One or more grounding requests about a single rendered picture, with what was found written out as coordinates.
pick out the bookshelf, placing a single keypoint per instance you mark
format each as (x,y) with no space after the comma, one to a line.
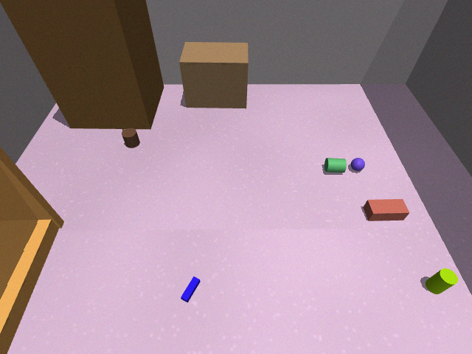
(28,227)

